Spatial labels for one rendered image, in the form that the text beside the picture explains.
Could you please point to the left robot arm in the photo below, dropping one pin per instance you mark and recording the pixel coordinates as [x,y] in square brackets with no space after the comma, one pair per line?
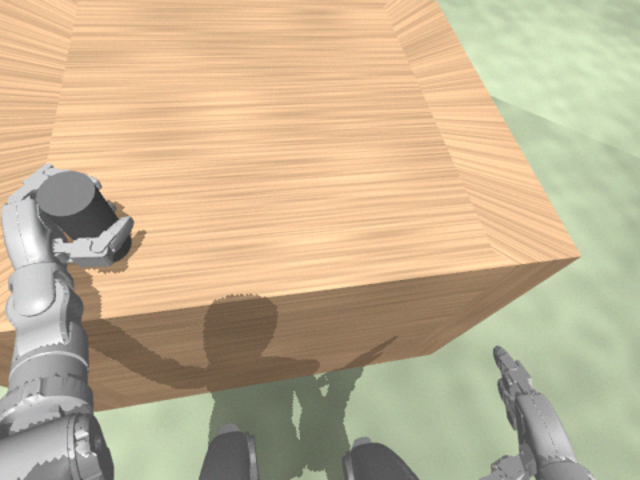
[48,430]

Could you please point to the right robot hand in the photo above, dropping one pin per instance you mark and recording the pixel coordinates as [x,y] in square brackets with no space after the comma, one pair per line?
[541,435]

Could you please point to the can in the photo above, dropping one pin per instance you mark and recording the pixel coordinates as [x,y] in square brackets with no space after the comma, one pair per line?
[75,204]

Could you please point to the left robot hand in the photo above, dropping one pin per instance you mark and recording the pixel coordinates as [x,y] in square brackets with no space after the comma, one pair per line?
[31,236]

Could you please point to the right robot arm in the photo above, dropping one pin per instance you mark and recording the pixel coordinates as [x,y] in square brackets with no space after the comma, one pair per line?
[564,470]

